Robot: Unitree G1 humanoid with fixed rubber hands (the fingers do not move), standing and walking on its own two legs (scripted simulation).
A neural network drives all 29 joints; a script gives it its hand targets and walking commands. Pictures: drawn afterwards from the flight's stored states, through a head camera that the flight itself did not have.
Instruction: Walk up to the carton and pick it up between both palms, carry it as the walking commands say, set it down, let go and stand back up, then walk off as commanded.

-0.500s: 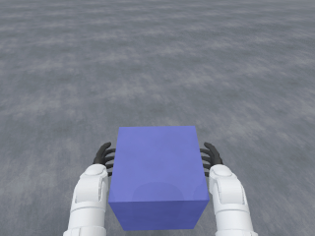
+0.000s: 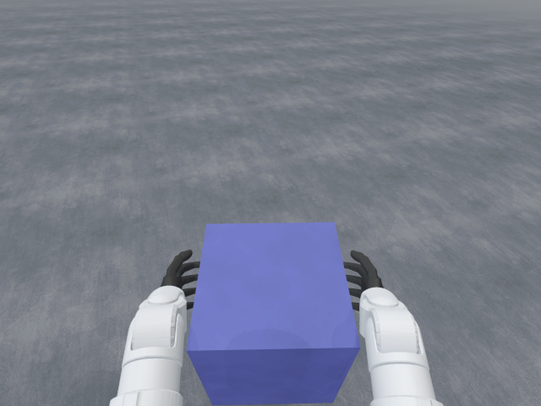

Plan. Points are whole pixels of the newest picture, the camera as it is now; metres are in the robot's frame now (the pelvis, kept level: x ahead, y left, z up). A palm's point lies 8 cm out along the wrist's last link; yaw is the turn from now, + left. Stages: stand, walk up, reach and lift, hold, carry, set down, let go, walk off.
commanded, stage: hold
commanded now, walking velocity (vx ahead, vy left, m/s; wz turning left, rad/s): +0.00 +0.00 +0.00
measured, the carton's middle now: (271, 316) +0.30 +0.01 -0.03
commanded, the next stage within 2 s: carry in 1.10 s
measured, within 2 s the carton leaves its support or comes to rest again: neither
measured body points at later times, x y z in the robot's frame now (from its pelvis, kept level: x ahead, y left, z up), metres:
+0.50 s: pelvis +0.00 +0.00 +0.00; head -0.05 +0.00 +0.45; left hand +0.30 +0.15 +0.04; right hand +0.29 -0.15 +0.04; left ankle +0.01 +0.12 -0.74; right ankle +0.04 -0.12 -0.74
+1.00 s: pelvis +0.00 +0.00 +0.00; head -0.04 -0.01 +0.45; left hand +0.30 +0.15 +0.04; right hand +0.30 -0.15 +0.04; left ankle +0.01 +0.12 -0.74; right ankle +0.04 -0.12 -0.74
